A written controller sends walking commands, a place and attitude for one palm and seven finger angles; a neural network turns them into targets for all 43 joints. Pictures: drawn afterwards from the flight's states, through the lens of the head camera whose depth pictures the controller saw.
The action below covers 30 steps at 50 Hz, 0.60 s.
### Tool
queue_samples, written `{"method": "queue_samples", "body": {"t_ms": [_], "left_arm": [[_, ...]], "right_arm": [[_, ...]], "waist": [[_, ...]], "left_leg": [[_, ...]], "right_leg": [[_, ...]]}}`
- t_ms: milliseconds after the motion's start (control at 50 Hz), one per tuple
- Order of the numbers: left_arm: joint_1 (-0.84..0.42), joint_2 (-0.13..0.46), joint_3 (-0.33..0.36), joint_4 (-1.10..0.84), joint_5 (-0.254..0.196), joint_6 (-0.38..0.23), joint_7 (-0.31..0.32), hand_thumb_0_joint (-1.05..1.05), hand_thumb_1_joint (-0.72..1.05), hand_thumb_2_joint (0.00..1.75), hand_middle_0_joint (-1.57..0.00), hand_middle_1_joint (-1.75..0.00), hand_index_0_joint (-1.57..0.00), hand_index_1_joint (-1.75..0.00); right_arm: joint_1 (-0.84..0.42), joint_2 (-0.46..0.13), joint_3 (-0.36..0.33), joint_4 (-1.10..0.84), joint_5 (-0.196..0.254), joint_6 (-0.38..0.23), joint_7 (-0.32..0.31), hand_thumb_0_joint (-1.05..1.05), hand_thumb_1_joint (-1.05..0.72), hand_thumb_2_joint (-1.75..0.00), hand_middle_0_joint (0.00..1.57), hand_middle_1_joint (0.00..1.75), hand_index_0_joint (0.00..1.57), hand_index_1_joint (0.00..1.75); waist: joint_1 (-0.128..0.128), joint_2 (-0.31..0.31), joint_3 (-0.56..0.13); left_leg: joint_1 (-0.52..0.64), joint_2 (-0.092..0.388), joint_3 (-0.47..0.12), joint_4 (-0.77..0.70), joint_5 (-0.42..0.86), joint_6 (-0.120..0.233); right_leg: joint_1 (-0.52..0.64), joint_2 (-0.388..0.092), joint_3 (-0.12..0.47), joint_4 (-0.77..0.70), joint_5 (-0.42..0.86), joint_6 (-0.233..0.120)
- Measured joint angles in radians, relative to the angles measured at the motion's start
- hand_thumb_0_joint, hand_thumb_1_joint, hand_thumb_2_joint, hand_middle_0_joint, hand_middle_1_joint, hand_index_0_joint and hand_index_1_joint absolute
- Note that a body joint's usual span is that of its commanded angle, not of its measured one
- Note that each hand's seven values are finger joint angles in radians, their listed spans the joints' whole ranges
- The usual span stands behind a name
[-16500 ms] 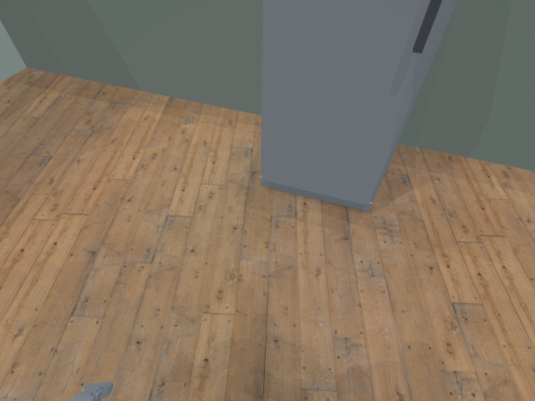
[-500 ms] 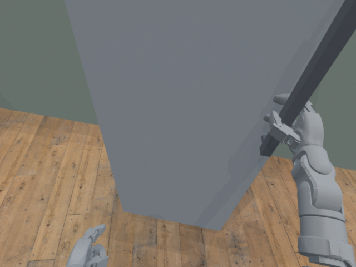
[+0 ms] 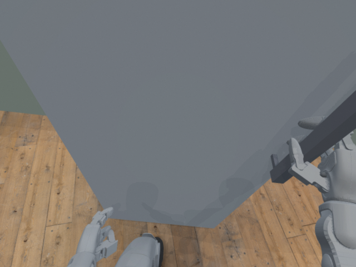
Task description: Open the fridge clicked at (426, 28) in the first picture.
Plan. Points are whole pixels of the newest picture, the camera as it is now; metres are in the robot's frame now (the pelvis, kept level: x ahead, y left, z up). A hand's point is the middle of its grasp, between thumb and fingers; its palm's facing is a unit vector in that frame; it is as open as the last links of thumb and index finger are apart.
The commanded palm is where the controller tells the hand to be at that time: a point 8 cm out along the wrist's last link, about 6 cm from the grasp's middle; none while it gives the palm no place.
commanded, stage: walk backward, drawing the door open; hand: right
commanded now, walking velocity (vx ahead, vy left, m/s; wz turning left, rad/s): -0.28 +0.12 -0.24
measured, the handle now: (334, 113) +0.32 -0.18 +0.25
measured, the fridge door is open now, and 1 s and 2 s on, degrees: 1 3 43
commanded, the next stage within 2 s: none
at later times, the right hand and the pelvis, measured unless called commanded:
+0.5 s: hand (293, 159) +0.28 -0.16 +0.16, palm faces +0.49 +0.85 -0.22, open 6.7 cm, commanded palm +0.23 -0.19 +0.16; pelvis +0.01 +0.11 +0.00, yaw -7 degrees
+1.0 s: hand (295, 168) +0.27 -0.16 +0.17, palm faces +0.48 +0.85 -0.23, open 6.8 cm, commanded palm +0.20 -0.19 +0.16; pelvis -0.09 +0.13 +0.00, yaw -3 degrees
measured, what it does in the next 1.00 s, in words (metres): steps to the left: left foot, then right foot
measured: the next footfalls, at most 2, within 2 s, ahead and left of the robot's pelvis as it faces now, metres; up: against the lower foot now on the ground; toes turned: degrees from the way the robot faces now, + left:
left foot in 0.04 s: +0.23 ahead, +0.05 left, +0.00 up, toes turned -2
right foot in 0.32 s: +0.05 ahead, -0.01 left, +0.00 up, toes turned -10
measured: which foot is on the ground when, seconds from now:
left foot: up 0.00-0.02, down 0.04-0.30, up 0.32-0.54, down 0.56-0.84, up 0.86-1.00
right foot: down 0.00-0.06, up 0.08-0.30, down 0.32-0.58, up 0.60-0.80, down 0.82-1.00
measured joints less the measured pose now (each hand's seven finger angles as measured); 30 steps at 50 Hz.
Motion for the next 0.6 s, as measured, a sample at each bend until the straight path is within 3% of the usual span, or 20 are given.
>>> {"method": "queue_samples", "body": {"t_ms": [40,60,100,140,180,220,260,280,300,320,340,380,420,500,560,600], "left_arm": [[0.028,-0.018,-0.024,0.004,-0.003,-0.023,0.015,0.01,0.91,0.90,-0.20,-0.30,-0.20,-0.30],[0.032,-0.019,-0.035,0.009,-0.002,-0.032,0.022,0.01,0.90,0.90,-0.20,-0.30,-0.20,-0.30],[-0.018,0.002,-0.041,0.033,0.008,-0.035,0.029,0.01,0.90,0.90,-0.20,-0.30,-0.20,-0.30],[-0.082,0.012,-0.027,0.040,0.012,-0.021,0.011,0.01,0.90,0.90,-0.20,-0.30,-0.20,-0.30],[-0.124,0.019,-0.018,0.038,0.010,0.001,-0.004,0.01,0.91,0.90,-0.20,-0.30,-0.20,-0.30],[-0.141,0.024,-0.022,0.049,0.006,0.026,-0.015,0.01,0.91,0.90,-0.20,-0.30,-0.22,-0.31],[-0.136,0.020,-0.025,0.056,0.000,0.040,-0.011,0.01,0.91,0.90,-0.20,-0.30,-0.22,-0.31],[-0.126,0.021,-0.027,0.056,-0.002,0.042,-0.009,0.01,0.91,0.90,-0.20,-0.30,-0.22,-0.31],[-0.113,0.027,-0.028,0.050,-0.003,0.042,-0.008,0.01,0.91,0.90,-0.20,-0.30,-0.22,-0.31],[-0.099,0.042,-0.026,0.035,0.002,0.038,-0.007,0.01,0.91,0.90,-0.20,-0.30,-0.22,-0.31],[-0.082,0.058,-0.017,0.018,0.014,0.033,-0.002,0.01,0.91,0.90,-0.20,-0.30,-0.22,-0.31],[-0.047,0.066,0.015,0.023,0.015,0.019,0.006,0.01,0.91,0.90,-0.20,-0.30,-0.21,-0.31],[-0.007,0.071,0.035,0.054,0.008,0.005,0.014,0.01,0.91,0.90,-0.20,-0.30,-0.21,-0.30],[0.040,0.076,0.037,0.104,0.002,-0.042,0.018,0.01,0.91,0.90,-0.20,-0.30,-0.20,-0.30],[0.038,0.063,0.022,0.111,0.000,-0.066,0.010,0.01,0.91,0.90,-0.20,-0.30,-0.20,-0.30],[0.003,0.070,0.017,0.116,0.002,-0.061,0.016,0.01,0.90,0.90,-0.20,-0.30,-0.20,-0.30]], "right_arm": [[0.009,-0.033,-0.011,-0.014,0.007,0.019,0.006,-0.11,-0.56,-0.82,0.46,1.40,0.27,1.40],[0.005,-0.040,-0.019,-0.016,0.011,0.020,0.007,-0.11,-0.56,-0.81,0.46,1.40,0.26,1.40],[-0.016,-0.010,-0.035,-0.004,0.010,-0.007,0.003,-0.11,-0.58,-0.81,0.46,1.40,0.25,1.40],[-0.056,0.009,-0.056,0.008,-0.008,-0.019,-0.005,-0.11,-0.60,-0.81,0.46,1.40,0.22,1.39],[-0.090,0.007,-0.075,0.033,-0.023,-0.028,-0.009,-0.11,-0.60,-0.81,0.46,1.40,0.21,1.37],[-0.102,-0.003,-0.085,0.066,-0.032,-0.036,-0.016,-0.11,-0.60,-0.81,0.46,1.40,0.22,1.35],[-0.099,-0.016,-0.092,0.087,-0.035,-0.031,-0.030,-0.10,-0.60,-0.81,0.46,1.40,0.22,1.34],[-0.095,-0.024,-0.096,0.094,-0.034,-0.029,-0.037,-0.09,-0.61,-0.81,0.46,1.40,0.22,1.34],[-0.089,-0.032,-0.102,0.100,-0.031,-0.028,-0.043,-0.09,-0.61,-0.81,0.46,1.40,0.22,1.34],[-0.086,-0.036,-0.109,0.109,-0.023,-0.032,-0.050,-0.08,-0.61,-0.81,0.46,1.40,0.22,1.33],[-0.087,-0.040,-0.112,0.126,-0.018,-0.039,-0.058,-0.08,-0.61,-0.81,0.46,1.40,0.23,1.33],[-0.093,-0.045,-0.111,0.170,-0.016,-0.051,-0.060,-0.08,-0.61,-0.81,0.46,1.40,0.23,1.33],[-0.100,-0.044,-0.104,0.206,-0.016,-0.061,-0.058,-0.08,-0.61,-0.80,0.46,1.40,0.25,1.33],[-0.127,-0.048,-0.120,0.247,-0.019,-0.077,-0.070,-0.08,-0.60,-0.80,0.46,1.40,0.26,1.33],[-0.161,-0.096,-0.181,0.281,-0.015,-0.093,-0.075,-0.10,-0.57,-0.80,0.46,1.40,0.25,1.33],[-0.195,-0.115,-0.228,0.326,-0.020,-0.121,-0.077,-0.12,-0.56,-0.79,0.46,1.40,0.25,1.33]], "waist": [[0.017,0.019,-0.010],[0.020,0.016,-0.019],[0.005,-0.035,-0.015],[-0.011,-0.041,0.010],[-0.011,-0.027,0.021],[-0.006,-0.007,0.016],[0.003,0.034,-0.004],[0.012,0.054,-0.020],[0.020,0.065,-0.040],[0.024,0.054,-0.056],[0.034,0.035,-0.063],[0.051,0.017,-0.069],[0.047,0.003,-0.092],[0.012,-0.016,-0.109],[0.000,0.008,-0.097],[0.003,-0.005,-0.074]], "left_leg": [[0.061,0.031,-0.006,-0.107,0.182,0.001],[0.076,0.037,0.009,-0.088,0.159,0.036],[0.053,0.008,0.051,-0.014,0.024,0.106],[0.032,-0.007,0.062,0.000,0.004,0.142],[0.035,-0.013,0.072,-0.035,0.032,0.141],[0.064,-0.025,0.077,-0.108,0.066,0.104],[0.102,-0.033,0.074,-0.211,0.116,0.078],[0.115,-0.037,0.074,-0.260,0.139,0.044],[0.110,-0.040,0.081,-0.277,0.131,-0.012],[0.065,-0.052,0.087,-0.193,0.038,-0.067],[0.005,-0.064,0.055,0.004,-0.087,-0.069],[-0.043,-0.070,-0.036,0.350,-0.215,-0.048],[-0.008,-0.051,-0.081,0.438,-0.293,-0.048],[0.161,0.016,-0.076,0.124,-0.308,-0.050],[0.282,0.050,-0.062,-0.167,-0.078,-0.042],[0.270,0.032,-0.054,-0.178,-0.116,-0.036]], "right_leg": [[-0.002,0.002,-0.021,0.132,-0.085,0.004],[-0.027,-0.008,-0.025,0.227,-0.131,-0.002],[-0.128,-0.013,0.024,0.443,-0.227,-0.016],[-0.246,0.038,0.064,0.635,-0.254,-0.013],[-0.337,0.062,0.061,0.729,-0.234,-0.007],[-0.364,0.059,0.024,0.665,-0.243,-0.005],[-0.335,0.059,-0.045,0.476,-0.284,-0.007],[-0.311,0.060,-0.083,0.362,-0.287,-0.014],[-0.277,0.058,-0.121,0.228,-0.263,-0.030],[-0.260,0.038,-0.134,0.122,-0.161,-0.061],[-0.271,0.014,-0.133,0.103,-0.017,-0.078],[-0.278,-0.008,-0.105,0.120,0.021,-0.071],[-0.281,-0.032,-0.075,0.095,0.009,-0.049],[-0.303,-0.092,-0.051,0.040,0.041,-0.004],[-0.347,-0.110,-0.056,0.072,0.044,0.029],[-0.413,-0.116,-0.024,0.179,-0.016,0.036]]}}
